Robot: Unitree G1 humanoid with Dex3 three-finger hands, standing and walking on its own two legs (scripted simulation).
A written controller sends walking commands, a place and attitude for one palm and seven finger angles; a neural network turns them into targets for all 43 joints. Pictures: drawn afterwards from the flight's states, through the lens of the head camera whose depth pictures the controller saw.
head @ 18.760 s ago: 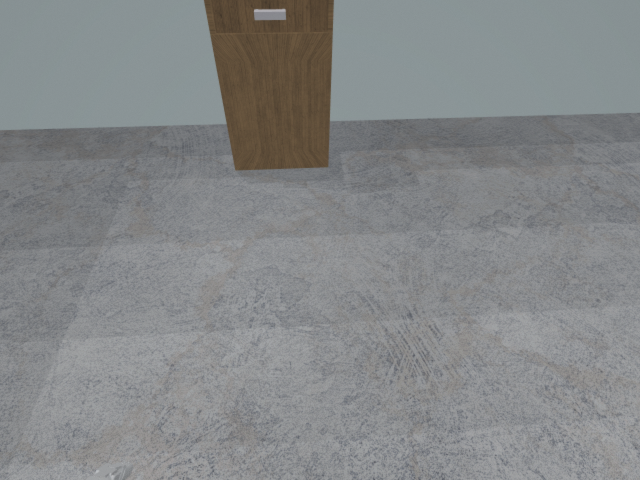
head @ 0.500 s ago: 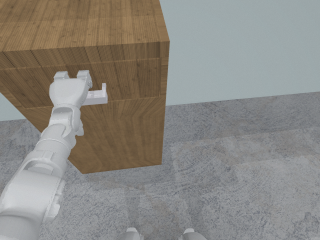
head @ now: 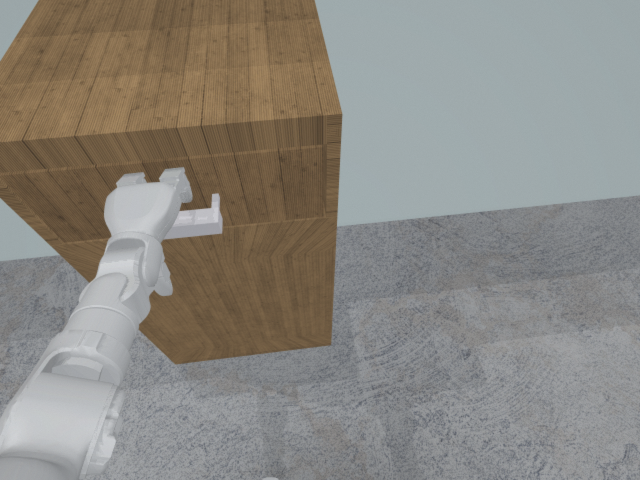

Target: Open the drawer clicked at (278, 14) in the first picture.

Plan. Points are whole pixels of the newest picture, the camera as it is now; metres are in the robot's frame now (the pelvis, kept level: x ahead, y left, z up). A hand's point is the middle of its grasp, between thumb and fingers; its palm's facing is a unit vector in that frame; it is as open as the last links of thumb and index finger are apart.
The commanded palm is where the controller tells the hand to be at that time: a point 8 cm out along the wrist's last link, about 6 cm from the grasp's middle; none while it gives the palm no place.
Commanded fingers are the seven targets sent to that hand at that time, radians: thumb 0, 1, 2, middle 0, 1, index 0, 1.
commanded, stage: lift the fingers back up to retry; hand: left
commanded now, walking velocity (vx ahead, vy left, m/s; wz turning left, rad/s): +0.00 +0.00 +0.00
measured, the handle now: (181, 213) +0.49 +0.21 +0.01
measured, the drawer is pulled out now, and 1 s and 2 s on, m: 0.00 0.00 0.00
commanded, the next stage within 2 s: re-aim the fingers above the handle in 0.28 s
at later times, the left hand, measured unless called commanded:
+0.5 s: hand (149, 216) +0.44 +0.23 +0.07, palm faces -0.03 -0.03 -1.00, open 13.7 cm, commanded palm +0.42 +0.22 +0.12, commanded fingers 0.00 -0.50 0.30 -0.30 -1.20 -0.30 -1.20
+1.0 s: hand (151, 215) +0.44 +0.22 +0.07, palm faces -0.02 -0.03 -1.00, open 13.8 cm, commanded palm +0.42 +0.22 +0.13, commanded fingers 0.00 -0.50 0.30 -0.30 -1.20 -0.30 -1.20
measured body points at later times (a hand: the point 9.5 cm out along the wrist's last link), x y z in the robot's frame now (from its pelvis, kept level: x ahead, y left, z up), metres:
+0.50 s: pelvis +0.03 -0.02 +0.01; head +0.07 -0.04 +0.46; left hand +0.43 +0.22 +0.12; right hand +0.14 -0.28 -0.12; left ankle +0.00 +0.10 -0.71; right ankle -0.01 -0.13 -0.71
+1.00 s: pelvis +0.01 -0.01 +0.01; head +0.06 -0.03 +0.46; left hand +0.43 +0.22 +0.12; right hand +0.09 -0.28 -0.13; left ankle +0.00 +0.10 -0.71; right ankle -0.01 -0.13 -0.71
